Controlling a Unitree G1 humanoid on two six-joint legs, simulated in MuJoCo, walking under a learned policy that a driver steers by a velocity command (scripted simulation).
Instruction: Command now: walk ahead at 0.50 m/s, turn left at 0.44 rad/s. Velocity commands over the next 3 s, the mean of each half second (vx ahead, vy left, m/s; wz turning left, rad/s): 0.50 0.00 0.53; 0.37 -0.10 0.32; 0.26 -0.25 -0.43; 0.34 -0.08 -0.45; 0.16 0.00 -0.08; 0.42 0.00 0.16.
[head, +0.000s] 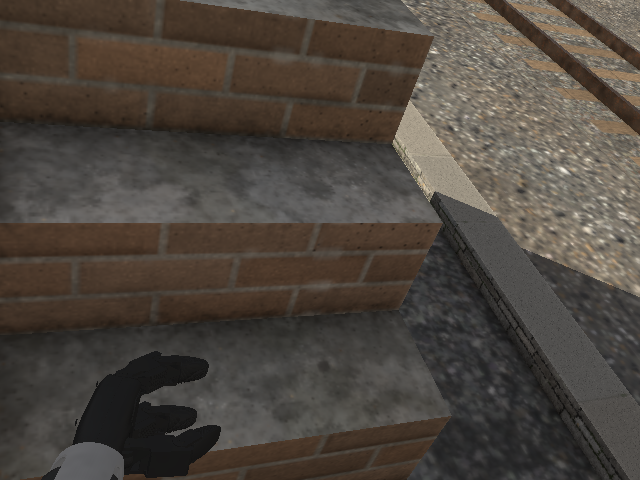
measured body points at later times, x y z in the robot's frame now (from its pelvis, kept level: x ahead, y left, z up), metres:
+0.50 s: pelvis +0.10 -0.12 +0.01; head +0.11 -0.14 +0.46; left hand +0.11 +0.13 -0.10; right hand +0.32 -0.33 -0.09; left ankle +0.03 +0.03 -0.60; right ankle +0.12 -0.25 -0.70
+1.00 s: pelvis +0.26 -0.11 +0.13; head +0.31 -0.13 +0.58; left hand +0.18 +0.16 +0.04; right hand +0.53 -0.22 +0.01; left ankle +0.22 -0.01 -0.49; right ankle +0.20 -0.27 -0.37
